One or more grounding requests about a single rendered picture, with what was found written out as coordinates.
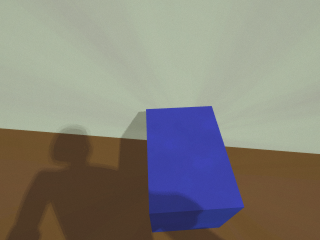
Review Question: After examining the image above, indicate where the carton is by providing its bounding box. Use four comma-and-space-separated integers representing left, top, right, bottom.
146, 106, 244, 233

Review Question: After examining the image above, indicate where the table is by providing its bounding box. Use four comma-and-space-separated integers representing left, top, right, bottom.
0, 128, 320, 240

